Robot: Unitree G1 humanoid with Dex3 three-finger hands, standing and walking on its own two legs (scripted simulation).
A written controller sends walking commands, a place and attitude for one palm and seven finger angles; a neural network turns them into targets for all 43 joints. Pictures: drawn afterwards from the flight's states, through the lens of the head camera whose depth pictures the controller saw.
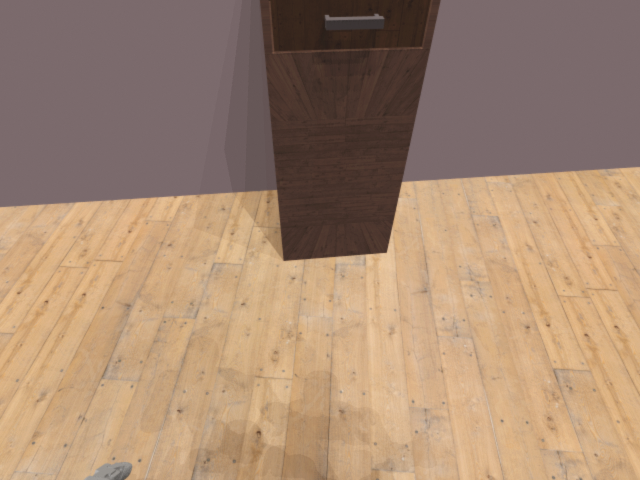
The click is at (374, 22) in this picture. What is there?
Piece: drawer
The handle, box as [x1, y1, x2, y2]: [325, 14, 384, 29]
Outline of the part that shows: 384,19 382,16 379,16 378,14 374,14 373,16 329,17 328,15 325,15 325,27 326,29 383,28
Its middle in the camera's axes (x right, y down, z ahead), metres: +0.08 -0.53 +0.93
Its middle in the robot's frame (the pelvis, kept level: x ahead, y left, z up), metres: +1.07 -0.01 +0.15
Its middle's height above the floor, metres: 0.92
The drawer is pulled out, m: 0.00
